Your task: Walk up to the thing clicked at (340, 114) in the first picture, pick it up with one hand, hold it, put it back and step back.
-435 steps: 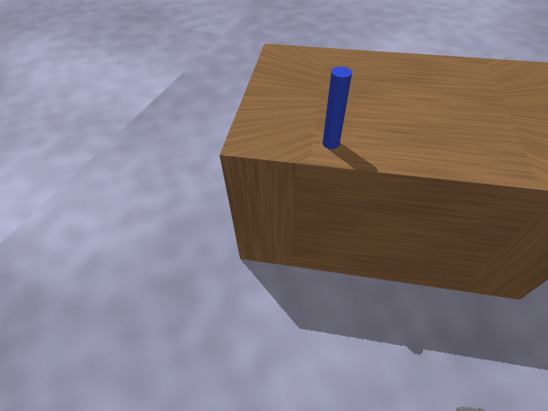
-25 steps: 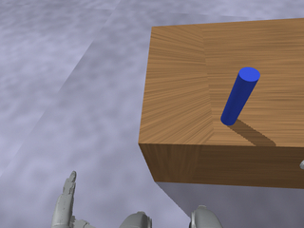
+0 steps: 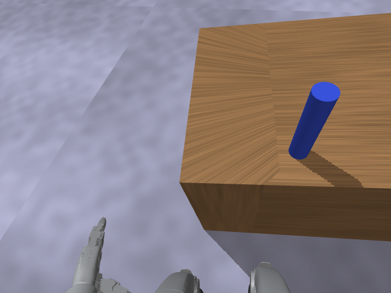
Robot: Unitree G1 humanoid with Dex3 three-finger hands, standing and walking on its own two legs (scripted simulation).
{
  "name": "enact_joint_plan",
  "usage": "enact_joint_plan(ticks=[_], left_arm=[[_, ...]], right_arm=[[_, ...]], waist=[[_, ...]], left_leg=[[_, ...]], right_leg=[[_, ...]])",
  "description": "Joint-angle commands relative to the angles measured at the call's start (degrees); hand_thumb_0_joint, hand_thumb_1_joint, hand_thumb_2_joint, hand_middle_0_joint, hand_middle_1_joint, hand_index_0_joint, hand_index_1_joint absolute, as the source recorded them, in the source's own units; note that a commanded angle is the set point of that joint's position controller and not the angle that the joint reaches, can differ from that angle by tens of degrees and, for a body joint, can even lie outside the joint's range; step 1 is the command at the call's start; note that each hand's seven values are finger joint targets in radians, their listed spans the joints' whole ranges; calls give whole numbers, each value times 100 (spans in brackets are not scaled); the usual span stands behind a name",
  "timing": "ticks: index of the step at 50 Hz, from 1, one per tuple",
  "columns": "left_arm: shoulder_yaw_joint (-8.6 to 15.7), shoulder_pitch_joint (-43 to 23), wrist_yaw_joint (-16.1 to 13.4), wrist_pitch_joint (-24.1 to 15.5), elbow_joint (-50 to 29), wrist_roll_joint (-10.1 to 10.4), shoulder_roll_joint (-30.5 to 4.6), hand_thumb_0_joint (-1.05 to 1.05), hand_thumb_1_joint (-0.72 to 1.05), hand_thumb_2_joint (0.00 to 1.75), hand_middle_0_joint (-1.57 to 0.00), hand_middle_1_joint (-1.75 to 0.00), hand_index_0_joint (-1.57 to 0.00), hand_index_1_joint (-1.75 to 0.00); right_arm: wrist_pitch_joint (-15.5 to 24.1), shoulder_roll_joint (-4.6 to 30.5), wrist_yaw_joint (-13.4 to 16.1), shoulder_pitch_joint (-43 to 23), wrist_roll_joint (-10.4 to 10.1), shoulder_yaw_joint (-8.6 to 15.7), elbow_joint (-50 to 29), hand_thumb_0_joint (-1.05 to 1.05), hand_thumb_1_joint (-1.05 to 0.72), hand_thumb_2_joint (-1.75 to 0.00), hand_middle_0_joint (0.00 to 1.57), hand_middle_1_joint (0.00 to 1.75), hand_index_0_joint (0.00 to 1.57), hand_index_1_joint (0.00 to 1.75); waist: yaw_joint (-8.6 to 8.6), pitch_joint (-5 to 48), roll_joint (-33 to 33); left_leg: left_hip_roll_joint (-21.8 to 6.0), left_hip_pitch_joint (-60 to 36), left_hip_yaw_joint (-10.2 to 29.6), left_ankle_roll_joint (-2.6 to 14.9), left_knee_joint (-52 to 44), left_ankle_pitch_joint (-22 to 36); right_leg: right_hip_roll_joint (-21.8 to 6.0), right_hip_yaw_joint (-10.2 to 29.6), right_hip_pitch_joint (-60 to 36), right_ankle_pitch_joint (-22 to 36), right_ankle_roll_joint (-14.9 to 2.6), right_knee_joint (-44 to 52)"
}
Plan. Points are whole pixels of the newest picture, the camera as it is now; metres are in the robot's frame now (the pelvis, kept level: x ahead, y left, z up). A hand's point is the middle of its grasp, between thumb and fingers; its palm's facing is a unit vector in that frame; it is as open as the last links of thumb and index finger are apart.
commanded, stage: go down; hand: right
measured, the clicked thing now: (309, 126) +0.46 -0.20 -0.01
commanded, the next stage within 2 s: approach in 0.44 s
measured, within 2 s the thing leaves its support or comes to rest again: neither
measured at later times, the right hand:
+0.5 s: hand out of the picture +0.38 -0.38 +0.04, palm faces +0.21 +0.98 -0.04, open 17.7 cm
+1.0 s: hand (357, 146) +0.42 -0.30 -0.04, palm faces +0.09 +0.99 +0.08, open 17.7 cm
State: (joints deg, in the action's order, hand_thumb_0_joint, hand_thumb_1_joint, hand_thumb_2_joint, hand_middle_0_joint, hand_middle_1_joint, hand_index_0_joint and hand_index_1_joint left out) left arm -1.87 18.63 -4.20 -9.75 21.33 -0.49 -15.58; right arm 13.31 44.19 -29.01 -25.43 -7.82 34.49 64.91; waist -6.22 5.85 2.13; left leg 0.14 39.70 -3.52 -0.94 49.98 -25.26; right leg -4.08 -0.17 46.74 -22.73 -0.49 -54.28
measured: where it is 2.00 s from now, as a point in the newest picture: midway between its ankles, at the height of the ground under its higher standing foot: outside the picture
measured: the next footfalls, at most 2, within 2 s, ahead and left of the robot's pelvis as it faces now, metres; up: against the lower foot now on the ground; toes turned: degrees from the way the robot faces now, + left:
none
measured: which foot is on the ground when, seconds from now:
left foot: down 0.00-1.00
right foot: down 0.00-1.00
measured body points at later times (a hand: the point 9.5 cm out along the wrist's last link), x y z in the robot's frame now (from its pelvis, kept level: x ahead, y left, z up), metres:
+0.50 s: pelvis +0.00 +0.00 +0.00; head +0.09 -0.05 +0.43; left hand +0.15 +0.26 -0.04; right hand +0.36 -0.43 +0.05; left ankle -0.01 +0.14 -0.69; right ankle +0.03 -0.11 -0.69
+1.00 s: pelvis -0.01 +0.00 -0.04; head +0.12 -0.07 +0.38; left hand +0.16 +0.25 -0.03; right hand +0.41 -0.35 -0.04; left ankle -0.01 +0.14 -0.69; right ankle +0.03 -0.11 -0.69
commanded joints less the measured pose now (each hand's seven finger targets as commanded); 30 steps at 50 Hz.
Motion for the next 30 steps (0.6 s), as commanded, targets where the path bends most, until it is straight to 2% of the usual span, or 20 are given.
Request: enact_joint_plan(ticks=[1,3,5,6,8,10,11,13,14,16,17,18,19,20,22,23,24,26,28,30], left_arm=[[591,-35,-94,-277,-771,24,-1151,0,-52,4,-5,-6,-6,-5],[533,-24,-88,-263,-740,22,-1079,0,-53,5,-5,-6,-5,-5],[635,-132,-110,-272,-921,35,-1215,0,-53,5,-5,-6,-5,-5],[496,-125,-91,-264,-869,22,-1103,0,-53,5,-5,-6,-5,-5],[386,22,-56,-231,-539,29,-911,0,-53,5,-5,-6,-5,-5],[495,-105,-79,-270,-996,22,-1102,0,-53,5,-5,-6,-5,-5],[531,42,-70,-243,-849,21,-1114,0,-54,5,-5,-6,-5,-5],[540,21,-57,-235,-838,22,-1112,0,-54,5,-5,-6,-5,-5],[585,-22,-45,-244,-849,24,-1151,0,-53,5,-5,-6,-5,-5],[433,-153,-25,-264,-958,22,-1027,0,-53,5,-5,-6,-5,-5],[574,44,-29,-261,-780,18,-1082,0,-53,5,-5,-6,-5,-5],[464,225,-14,-252,-614,9,-969,0,-53,5,-5,-6,-5,-5],[457,43,-14,-277,-864,20,-1026,0,-53,5,-5,-6,-5,-5],[587,-137,-37,-309,-1110,18,-1162,0,-53,5,-5,-6,-5,-5],[500,191,-38,-253,-666,9,-1062,0,-54,5,-5,-6,-5,-5],[486,-54,-34,-272,-940,27,-1101,0,-54,5,-5,-6,-5,-5],[489,-66,-38,-280,-895,20,-1061,0,-54,5,-5,-6,-5,-5],[538,-78,-59,-280,-830,13,-1127,0,-54,5,-5,-6,-5,-5],[290,-115,-37,-284,-892,19,-945,0,-56,5,-5,-4,-4,-5],[370,88,-50,-255,-679,25,-919,0,-56,5,-5,-4,-4,-5]], right_arm=[[416,2329,-52,-1653,-181,372,-1072,0,61,-4,5,5,5,5],[414,2237,-92,-1624,-193,342,-977,0,61,-4,5,5,5,5],[418,2405,-84,-1674,-171,410,-987,0,61,-4,4,5,5,5],[424,2331,-89,-1597,-182,385,-852,0,61,-4,5,5,5,5],[470,2353,-108,-1743,-185,395,-967,0,61,-4,4,5,5,5],[491,2446,-127,-1748,-184,438,-882,0,61,-4,5,5,5,5],[497,2531,-125,-1794,-185,474,-985,0,61,-4,5,5,5,5],[477,2364,-158,-1733,-188,379,-703,0,60,-4,5,5,5,5],[515,2465,-152,-1868,-224,442,-860,0,61,-4,5,5,5,5],[538,2471,-162,-1980,-194,402,-790,0,61,-4,5,6,5,6],[558,2517,-169,-1934,-179,411,-748,0,61,-4,5,5,5,5],[557,2519,-180,-2030,-172,427,-809,0,61,-5,4,5,5,5],[575,2613,-199,-2118,-207,502,-955,0,61,-4,5,5,5,5],[576,2657,-210,-2136,-211,529,-910,0,61,-4,4,5,5,5],[540,2621,-241,-2068,-220,506,-752,0,61,-4,4,5,5,5],[550,2612,-245,-2026,-230,500,-683,0,61,-4,5,5,5,5],[577,2634,-232,-2183,-211,501,-933,0,61,-4,5,5,5,5],[562,2741,-216,-2232,-201,549,-796,0,61,-5,4,5,5,5],[597,2828,-257,-2312,-211,608,-956,0,61,-3,3,5,4,5],[588,2599,-292,-2269,-265,514,-868,0,61,-3,4,5,4,5]], waist=[[108,2015,-1390],[113,1992,-1378],[89,2178,-1331],[137,1927,-1302],[178,2013,-1489],[65,2222,-1389],[98,2208,-1518],[54,1956,-1362],[59,1891,-1479],[58,1745,-1407],[26,1696,-1520],[31,1883,-1542],[62,2210,-1506],[-2,2312,-1492],[55,2090,-1496],[37,2001,-1442],[62,2203,-1571],[36,2237,-1466],[124,2362,-1639],[36,2224,-1598]], left_leg=[[167,-50,131,226,-538,1391],[173,8,110,231,-515,1378],[168,-53,109,230,-546,1435],[185,-56,84,226,-546,1407],[178,23,94,242,-491,1419],[202,-7,75,238,-493,1430],[191,-67,81,240,-507,1484],[210,129,59,240,-488,1409],[186,117,85,239,-526,1369],[202,252,82,252,-518,1086],[181,230,113,247,-535,1027],[175,172,134,244,-517,1135],[184,84,102,241,-467,1268],[176,54,117,231,-481,1352],[189,142,89,239,-440,1378],[196,188,82,235,-454,1306],[169,104,125,236,-459,1370],[170,40,132,224,-451,1446],[179,36,104,237,-426,1426],[191,138,96,232,-428,1469]], right_leg=[[151,287,-2176,1719,-45,671],[147,308,-2171,1790,-34,658],[137,315,-2309,1864,-48,645],[146,313,-2157,1789,-40,667],[130,334,-2168,1926,-23,656],[104,362,-2318,1989,-5,634],[117,347,-2337,2065,-15,647],[109,362,-2210,2056,-5,623],[120,337,-2164,1879,-21,638],[106,355,-1985,1419,-13,702],[133,313,-1940,1190,-27,721],[151,301,-1989,1292,-35,668],[124,346,-2138,1550,-19,631],[133,338,-2193,1647,-34,572],[132,354,-2082,1780,-29,559],[139,360,-2044,1685,-32,577],[161,331,-2123,1663,-51,550],[166,324,-2060,1649,-65,515],[155,356,-2141,1773,-19,535],[145,356,-2162,1901,-43,518]])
